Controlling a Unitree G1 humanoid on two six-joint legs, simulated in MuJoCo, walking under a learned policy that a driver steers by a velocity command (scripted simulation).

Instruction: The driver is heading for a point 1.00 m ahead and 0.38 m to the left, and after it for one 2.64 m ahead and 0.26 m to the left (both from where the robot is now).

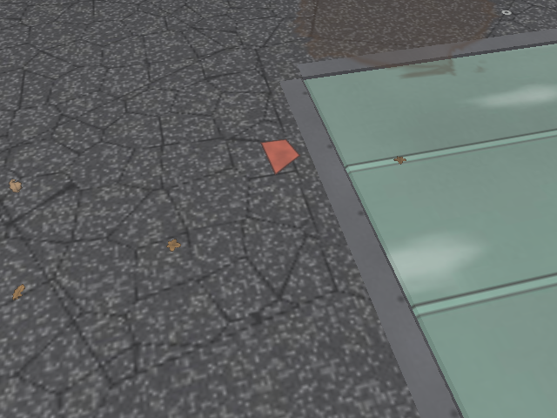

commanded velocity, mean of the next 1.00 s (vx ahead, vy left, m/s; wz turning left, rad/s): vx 0.43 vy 0.00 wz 0.52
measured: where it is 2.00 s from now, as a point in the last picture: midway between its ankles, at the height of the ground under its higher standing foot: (101, 269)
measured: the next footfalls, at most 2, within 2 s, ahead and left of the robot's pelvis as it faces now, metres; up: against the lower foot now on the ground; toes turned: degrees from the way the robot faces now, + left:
left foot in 0.20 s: +0.10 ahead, +0.15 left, +0.00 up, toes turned +9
right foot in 0.68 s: +0.49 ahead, +0.05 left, +0.00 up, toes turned +26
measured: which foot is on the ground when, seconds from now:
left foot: up 0.00-0.18, down 0.20-0.68, up 0.70-1.00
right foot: down 0.00-0.20, up 0.22-0.66, down 0.68-1.00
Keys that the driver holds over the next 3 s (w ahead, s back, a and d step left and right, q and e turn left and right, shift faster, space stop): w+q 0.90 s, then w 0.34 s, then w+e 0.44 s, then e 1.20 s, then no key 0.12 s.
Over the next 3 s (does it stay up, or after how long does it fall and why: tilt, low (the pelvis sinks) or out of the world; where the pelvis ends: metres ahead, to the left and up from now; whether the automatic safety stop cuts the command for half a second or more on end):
stays up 0.98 0.48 0.01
